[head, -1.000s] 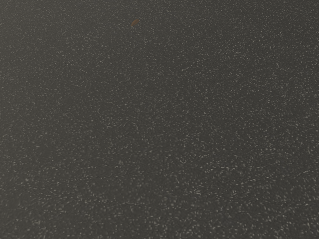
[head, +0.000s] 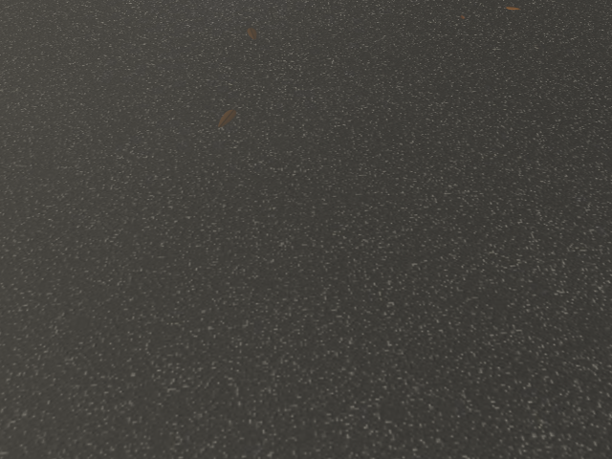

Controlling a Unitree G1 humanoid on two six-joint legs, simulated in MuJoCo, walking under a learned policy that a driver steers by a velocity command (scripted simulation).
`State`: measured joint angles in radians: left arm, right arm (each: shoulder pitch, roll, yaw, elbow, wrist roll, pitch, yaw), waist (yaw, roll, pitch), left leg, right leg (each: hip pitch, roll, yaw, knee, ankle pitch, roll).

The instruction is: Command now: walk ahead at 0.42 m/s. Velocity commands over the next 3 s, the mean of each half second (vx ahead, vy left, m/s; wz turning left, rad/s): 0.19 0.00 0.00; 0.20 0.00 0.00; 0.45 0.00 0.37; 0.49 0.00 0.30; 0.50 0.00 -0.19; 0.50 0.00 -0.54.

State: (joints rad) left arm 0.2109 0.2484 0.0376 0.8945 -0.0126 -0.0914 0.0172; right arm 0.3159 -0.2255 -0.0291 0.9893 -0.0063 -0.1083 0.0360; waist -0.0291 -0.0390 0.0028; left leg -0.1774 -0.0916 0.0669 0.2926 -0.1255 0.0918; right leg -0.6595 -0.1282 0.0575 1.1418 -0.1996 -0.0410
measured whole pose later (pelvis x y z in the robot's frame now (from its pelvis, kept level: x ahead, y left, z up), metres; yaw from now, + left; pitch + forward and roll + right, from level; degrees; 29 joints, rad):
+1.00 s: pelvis +0.27 -0.07 -0.01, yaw +1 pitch +1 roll +0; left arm 0.31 0.23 0.06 1.02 -0.01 -0.11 -0.01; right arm 0.31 -0.23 -0.06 1.05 0.04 -0.09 -0.01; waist 0.01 0.02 -0.01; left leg -0.40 0.03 -0.02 1.07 -0.39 0.05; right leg -0.22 0.03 -0.06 0.48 -0.28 -0.06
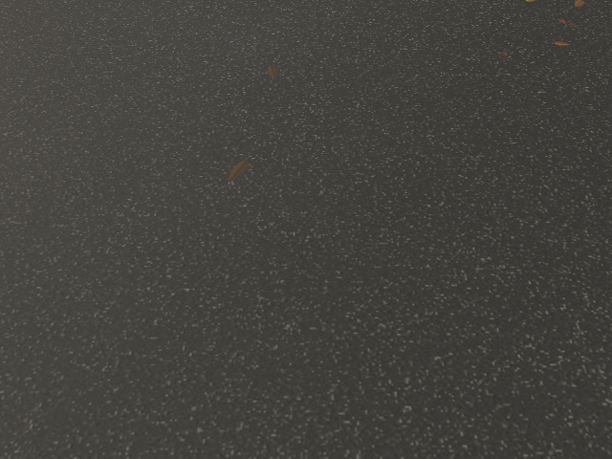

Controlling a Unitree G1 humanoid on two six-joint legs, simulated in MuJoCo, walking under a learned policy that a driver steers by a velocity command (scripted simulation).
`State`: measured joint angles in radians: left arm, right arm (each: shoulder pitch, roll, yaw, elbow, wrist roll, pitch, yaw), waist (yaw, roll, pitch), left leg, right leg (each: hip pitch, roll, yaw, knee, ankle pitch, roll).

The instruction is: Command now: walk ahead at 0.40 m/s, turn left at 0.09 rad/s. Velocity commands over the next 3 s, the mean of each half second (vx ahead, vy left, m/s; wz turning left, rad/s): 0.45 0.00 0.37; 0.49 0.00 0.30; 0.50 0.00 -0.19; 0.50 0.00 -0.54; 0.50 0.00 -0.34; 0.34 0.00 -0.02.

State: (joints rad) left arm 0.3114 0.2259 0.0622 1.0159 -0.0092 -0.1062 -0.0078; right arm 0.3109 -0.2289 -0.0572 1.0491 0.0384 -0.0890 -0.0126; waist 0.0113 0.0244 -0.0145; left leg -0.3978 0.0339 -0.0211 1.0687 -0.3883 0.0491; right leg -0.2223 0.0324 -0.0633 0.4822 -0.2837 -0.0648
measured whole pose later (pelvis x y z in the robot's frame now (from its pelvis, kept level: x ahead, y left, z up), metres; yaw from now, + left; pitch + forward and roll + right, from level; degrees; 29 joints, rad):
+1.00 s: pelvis +0.55 +0.12 -0.01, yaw +22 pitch +3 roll -1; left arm 0.04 0.25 0.04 0.77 0.00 -0.14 -0.03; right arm 0.39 -0.26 -0.05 0.92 0.02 -0.06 0.00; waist -0.06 0.02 0.01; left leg -0.18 -0.08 -0.13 0.92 -0.47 0.06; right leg -0.46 0.03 -0.04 0.53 -0.13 -0.06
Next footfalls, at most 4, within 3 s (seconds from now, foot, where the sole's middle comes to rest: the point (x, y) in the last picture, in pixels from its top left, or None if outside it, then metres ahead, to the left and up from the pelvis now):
0.40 left None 0.36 0.17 -0.77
0.94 right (297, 381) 0.71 0.08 -0.77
1.44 left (174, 319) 0.88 0.40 -0.77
1.96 right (275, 232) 1.18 0.16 -0.77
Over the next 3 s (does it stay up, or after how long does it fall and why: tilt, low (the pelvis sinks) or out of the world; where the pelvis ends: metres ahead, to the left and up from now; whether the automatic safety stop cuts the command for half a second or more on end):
stays up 1.55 0.19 -0.01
